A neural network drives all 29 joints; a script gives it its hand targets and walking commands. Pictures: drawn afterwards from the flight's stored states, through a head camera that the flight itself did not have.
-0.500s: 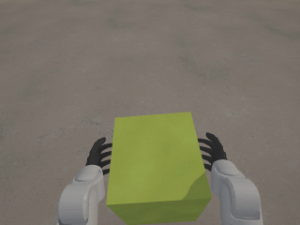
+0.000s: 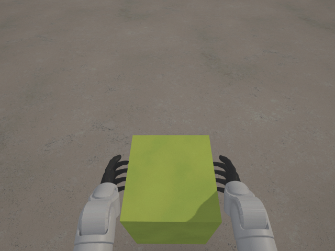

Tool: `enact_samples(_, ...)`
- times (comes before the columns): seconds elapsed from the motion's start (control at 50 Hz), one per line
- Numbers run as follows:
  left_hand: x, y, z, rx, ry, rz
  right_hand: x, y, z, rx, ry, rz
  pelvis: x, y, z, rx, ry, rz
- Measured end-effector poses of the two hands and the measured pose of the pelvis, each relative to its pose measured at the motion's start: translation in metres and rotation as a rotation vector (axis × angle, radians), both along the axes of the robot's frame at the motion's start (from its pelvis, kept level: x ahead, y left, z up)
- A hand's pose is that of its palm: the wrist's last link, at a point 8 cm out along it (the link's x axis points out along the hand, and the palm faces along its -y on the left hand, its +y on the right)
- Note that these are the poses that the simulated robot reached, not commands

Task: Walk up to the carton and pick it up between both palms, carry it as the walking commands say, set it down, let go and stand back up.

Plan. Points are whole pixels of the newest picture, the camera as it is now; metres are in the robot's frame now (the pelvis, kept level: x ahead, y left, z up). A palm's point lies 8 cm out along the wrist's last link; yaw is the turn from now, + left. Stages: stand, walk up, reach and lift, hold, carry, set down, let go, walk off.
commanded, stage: hold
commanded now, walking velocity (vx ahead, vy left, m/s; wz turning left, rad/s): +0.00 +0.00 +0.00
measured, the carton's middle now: (170, 192) +0.30 +0.00 -0.05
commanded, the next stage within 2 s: set down in 0.58 s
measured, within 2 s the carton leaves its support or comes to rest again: neither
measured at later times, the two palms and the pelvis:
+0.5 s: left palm (107, 179) +0.28 +0.15 +0.06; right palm (232, 178) +0.28 -0.14 +0.05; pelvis +0.00 -0.01 +0.00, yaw +0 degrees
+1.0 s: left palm (110, 176) +0.30 +0.15 +0.03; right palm (225, 175) +0.30 -0.14 +0.02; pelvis +0.01 -0.01 +0.00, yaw +0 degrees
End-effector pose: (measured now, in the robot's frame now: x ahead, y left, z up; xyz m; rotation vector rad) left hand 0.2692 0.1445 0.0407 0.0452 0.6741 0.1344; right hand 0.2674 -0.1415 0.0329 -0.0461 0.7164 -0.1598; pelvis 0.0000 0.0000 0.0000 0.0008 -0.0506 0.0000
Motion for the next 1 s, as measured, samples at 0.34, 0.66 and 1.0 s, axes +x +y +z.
enact_samples(0.34,0.006,-0.001,0.018,0.025,-0.082,0.005,0.01,-0.001,0.017,0.012,-0.088,0.046,0.007,-0.009,0.002,0.012,-0.103,0.001)
enact_samples(0.66,0.012,0.001,0.019,0.029,-0.057,0.007,0.015,0.001,0.016,0.01,-0.067,0.064,0.003,-0.011,0.002,0.015,-0.122,0.001)
enact_samples(1.0,0.034,0.007,-0.01,0.021,-0.003,0.016,0.037,0.006,-0.012,0.015,-0.02,0.072,0.006,-0.008,0.003,0.013,-0.067,0.001)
